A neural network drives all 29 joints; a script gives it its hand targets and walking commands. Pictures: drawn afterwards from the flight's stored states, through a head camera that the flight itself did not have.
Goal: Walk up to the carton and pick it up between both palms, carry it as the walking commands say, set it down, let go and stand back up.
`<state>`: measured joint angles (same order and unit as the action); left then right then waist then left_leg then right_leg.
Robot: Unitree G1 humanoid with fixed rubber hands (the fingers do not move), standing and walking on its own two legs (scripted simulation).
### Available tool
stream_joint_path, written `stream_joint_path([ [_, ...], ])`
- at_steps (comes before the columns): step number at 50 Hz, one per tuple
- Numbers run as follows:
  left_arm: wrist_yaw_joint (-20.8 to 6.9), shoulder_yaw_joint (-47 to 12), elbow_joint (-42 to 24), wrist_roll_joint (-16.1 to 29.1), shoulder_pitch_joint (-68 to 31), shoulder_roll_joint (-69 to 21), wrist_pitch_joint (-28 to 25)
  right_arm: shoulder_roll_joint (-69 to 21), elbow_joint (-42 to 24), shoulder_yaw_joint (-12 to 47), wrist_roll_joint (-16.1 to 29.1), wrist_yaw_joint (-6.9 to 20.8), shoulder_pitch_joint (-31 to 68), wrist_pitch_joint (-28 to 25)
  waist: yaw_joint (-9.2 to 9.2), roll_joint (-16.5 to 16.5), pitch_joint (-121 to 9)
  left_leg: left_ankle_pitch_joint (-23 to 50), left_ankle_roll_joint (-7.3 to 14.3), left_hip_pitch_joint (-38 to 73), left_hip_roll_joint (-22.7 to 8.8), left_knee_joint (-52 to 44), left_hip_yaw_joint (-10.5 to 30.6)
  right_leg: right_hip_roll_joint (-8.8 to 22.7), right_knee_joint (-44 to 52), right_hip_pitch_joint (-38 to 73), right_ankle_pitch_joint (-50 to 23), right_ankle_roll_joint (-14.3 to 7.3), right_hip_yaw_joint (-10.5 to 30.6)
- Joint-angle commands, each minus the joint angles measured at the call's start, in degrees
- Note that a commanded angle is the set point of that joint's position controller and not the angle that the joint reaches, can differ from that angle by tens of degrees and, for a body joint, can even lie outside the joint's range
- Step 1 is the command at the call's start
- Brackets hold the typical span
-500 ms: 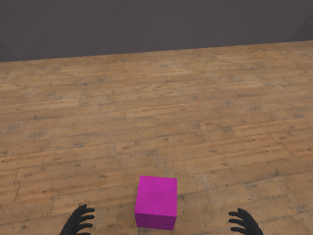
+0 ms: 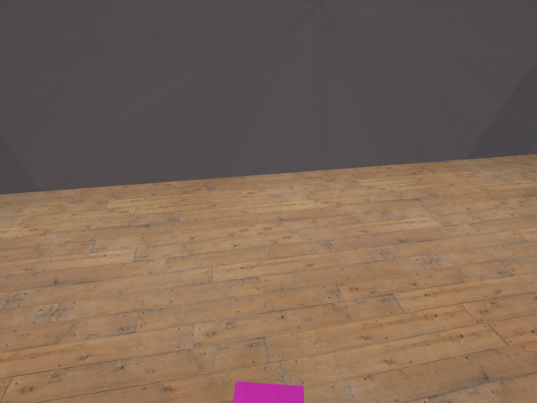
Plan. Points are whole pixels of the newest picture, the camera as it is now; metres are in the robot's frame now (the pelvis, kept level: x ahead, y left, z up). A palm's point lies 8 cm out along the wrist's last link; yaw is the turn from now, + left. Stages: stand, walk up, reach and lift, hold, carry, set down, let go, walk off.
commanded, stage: stand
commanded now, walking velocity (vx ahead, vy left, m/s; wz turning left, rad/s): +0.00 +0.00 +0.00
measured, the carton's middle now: out of the picture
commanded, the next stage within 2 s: none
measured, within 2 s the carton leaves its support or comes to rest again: neither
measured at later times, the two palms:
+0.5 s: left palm out of the picture +0.01 +0.28 -0.09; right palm out of the picture +0.01 -0.30 -0.10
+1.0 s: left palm out of the picture -0.03 +0.29 -0.11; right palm out of the picture -0.03 -0.30 -0.11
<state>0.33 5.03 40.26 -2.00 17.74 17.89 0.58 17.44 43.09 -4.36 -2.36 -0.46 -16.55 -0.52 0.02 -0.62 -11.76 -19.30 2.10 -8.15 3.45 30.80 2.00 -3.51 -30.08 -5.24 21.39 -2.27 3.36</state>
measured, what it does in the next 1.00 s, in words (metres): shifts its weight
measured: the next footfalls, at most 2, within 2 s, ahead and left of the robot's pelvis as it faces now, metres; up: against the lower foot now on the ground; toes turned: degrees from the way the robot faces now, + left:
none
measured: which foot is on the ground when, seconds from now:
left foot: down 0.00-1.00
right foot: down 0.00-1.00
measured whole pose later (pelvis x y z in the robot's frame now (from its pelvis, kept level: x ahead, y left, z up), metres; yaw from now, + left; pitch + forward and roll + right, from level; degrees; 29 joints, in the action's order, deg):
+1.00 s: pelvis -0.08 +0.00 +0.01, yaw +0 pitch -4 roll +0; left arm -0.5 2.6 56.2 -1.0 16.3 19.1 -1.6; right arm 18.9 59.2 -2.5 -1.8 -0.1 -15.4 -2.1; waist 0.4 -0.2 -4.1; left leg -9.7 1.3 -12.3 2.5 26.4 2.4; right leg -4.1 -26.8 -9.9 12.3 -2.3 2.7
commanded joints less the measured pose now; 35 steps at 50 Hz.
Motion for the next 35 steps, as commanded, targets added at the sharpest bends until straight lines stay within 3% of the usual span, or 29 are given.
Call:
stream_joint_path([
  [1, 0.6, 2.3, -5.3, -0.1, -5.5, 9.7, -2.7, 9.5, -5.2, -2.3, 0.0, -0.4, 6.5, -2.5, 0.12, 0.7, 12.8, 25.4, -0.1, -3.7, -8.1, -6.4, 6.7, 6.9, 6.5, -8.6, -23.6, 1.0, 5.8],
  [3, 0.6, 2.0, -4.7, 0.0, -5.6, 9.9, -2.9, 10.5, -4.1, -2.4, 0.0, -0.4, 6.9, -2.7, -0.27, -0.1, 13.9, 22.8, 0.0, -4.7, -8.3, -7.4, 7.2, 6.9, 7.4, -8.1, -21.7, 0.9, 6.0],
  [4, 0.6, 2.1, -4.4, -0.1, -6.3, 10.6, -3.1, 10.8, -3.8, -2.4, 0.2, -0.5, 6.5, -2.7, 0.4, 1.6, 14.3, 22.4, -0.1, -5.0, -8.1, -8.0, 7.1, 7.1, 7.8, -8.1, -20.7, 0.9, 6.5],
  [8, 0.4, 1.7, -2.7, 0.0, -5.9, 10.8, -3.5, 10.8, -1.8, -2.0, 0.6, -0.5, 6.1, -3.0, 0.61, 0.0, 14.1, 18.4, -0.1, -3.5, -8.5, -9.3, 8.0, 7.0, 9.5, -8.8, -17.2, 0.7, 7.0],
  [9, 0.3, 1.5, -2.2, 0.1, -5.5, 10.3, -3.5, 11.0, -1.2, -2.0, 0.4, -0.4, 6.7, -3.0, -0.11, 1.0, 14.0, 17.0, -0.1, -4.2, -8.4, -10.1, 7.8, 6.9, 9.7, -8.1, -15.3, 0.9, 7.0],
  [10, 0.3, 1.2, -1.7, 0.1, -5.1, 10.7, -3.6, 10.9, -0.9, -1.7, 0.6, -0.4, 6.0, -3.1, 0.38, 1.4, 13.8, 15.8, -0.2, -4.0, -8.4, -10.2, 7.8, 6.9, 10.3, -8.0, -14.0, 0.8, 7.2],
  [14, 0.2, 0.9, 0.2, 0.2, -5.0, 11.2, -4.0, 11.2, 0.9, -1.5, 0.6, 0.0, 6.4, -3.3, 0.09, -0.5, 14.6, 9.9, -0.3, -5.0, -8.2, -12.0, 8.7, 6.9, 11.3, -8.4, -9.9, 0.8, 7.4],
  [16, 0.1, 0.8, 1.0, 0.1, -4.6, 11.2, -4.0, 11.8, 2.3, -1.6, 0.4, 0.0, 5.9, -3.3, 0.0, 2.3, 15.0, 5.7, -0.1, -5.4, -8.3, -12.4, 9.1, 6.9, 11.4, -9.4, -7.5, 0.6, 8.2],
  [17, 0.0, 0.8, 1.5, 0.0, -4.6, 11.4, -4.1, 11.3, 2.8, -1.4, 0.3, 0.1, 5.8, -3.3, 0.32, 1.7, 15.0, 4.9, 0.0, -5.8, -8.2, -12.6, 8.9, 6.9, 11.4, -8.9, -7.6, 0.6, 8.0],
  [20, 0.0, 0.4, 3.2, 0.4, -4.0, 11.5, -4.1, 12.1, 4.0, -1.4, 0.5, 0.3, 6.0, -3.2, 0.17, -0.3, 14.5, 4.2, -0.1, -5.3, -8.3, -12.8, 9.5, 7.0, 12.0, -9.5, -5.4, 0.3, 8.4],
  [24, -0.1, 0.1, 4.9, 0.3, -3.5, 12.1, -4.3, 11.7, 5.8, -1.2, 0.6, 0.2, 4.9, -3.1, 0.54, -0.1, 16.1, 1.7, -0.1, -6.6, -7.8, -12.2, 9.1, 7.5, 13.3, -11.5, -0.3, -0.2, 10.2],
  [26, -0.1, -0.1, 5.7, 0.3, -3.5, 11.8, -4.1, 12.1, 6.9, -1.2, 0.6, 0.2, 4.5, -3.1, 0.91, 0.7, 16.5, 0.3, 0.2, -6.5, -8.3, -12.7, 9.9, 7.5, 12.9, -12.0, -0.1, -0.2, 9.8],
  [30, -0.2, -0.3, 7.0, 0.5, -3.5, 11.8, -4.2, 11.8, 8.4, -0.8, 0.4, 0.3, 5.1, -2.8, -0.02, 0.6, 17.7, -2.1, 0.3, -8.0, -7.9, -12.6, 9.6, 7.7, 13.3, -13.1, 2.6, -0.5, 10.6],
  [34, -0.2, -0.2, 8.0, 0.6, -3.7, 12.2, -3.8, 12.1, 9.2, -0.5, 0.5, 0.1, 4.7, -2.9, 0.52, 0.8, 16.9, -2.7, 0.6, -7.3, -8.4, -12.6, 10.1, 7.6, 13.5, -13.7, 3.7, -0.7, 10.8],
  [35, -0.1, -0.1, 8.4, 0.7, -4.0, 12.5, -3.8, 12.2, 9.1, -0.7, 0.7, 0.3, 5.3, -2.9, 0.66, -0.6, 16.8, -1.8, 0.5, -6.9, -8.0, -12.2, 9.8, 7.6, 13.8, -14.2, 4.5, -0.7, 10.7],
])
